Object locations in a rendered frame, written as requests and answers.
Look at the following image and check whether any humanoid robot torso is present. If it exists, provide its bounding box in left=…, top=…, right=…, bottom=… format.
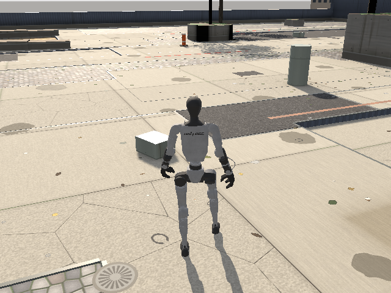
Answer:
left=180, top=121, right=209, bottom=183

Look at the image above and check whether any robot left upper arm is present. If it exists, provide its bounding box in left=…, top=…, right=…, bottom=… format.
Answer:
left=166, top=123, right=182, bottom=156

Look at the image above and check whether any robot right shin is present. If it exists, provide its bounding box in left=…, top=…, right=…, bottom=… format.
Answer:
left=210, top=189, right=218, bottom=226

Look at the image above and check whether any robot left hand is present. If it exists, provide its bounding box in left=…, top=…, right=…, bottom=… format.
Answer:
left=161, top=167, right=175, bottom=178

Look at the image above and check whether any robot right hand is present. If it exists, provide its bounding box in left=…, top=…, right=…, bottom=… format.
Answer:
left=221, top=173, right=235, bottom=189

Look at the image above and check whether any right robot forearm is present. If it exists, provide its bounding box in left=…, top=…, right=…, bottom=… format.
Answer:
left=219, top=148, right=233, bottom=175

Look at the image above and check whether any robot right upper arm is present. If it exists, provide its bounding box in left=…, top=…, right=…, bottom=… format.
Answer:
left=207, top=123, right=224, bottom=157

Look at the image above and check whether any left robot forearm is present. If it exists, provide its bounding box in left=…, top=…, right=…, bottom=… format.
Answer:
left=161, top=147, right=172, bottom=169

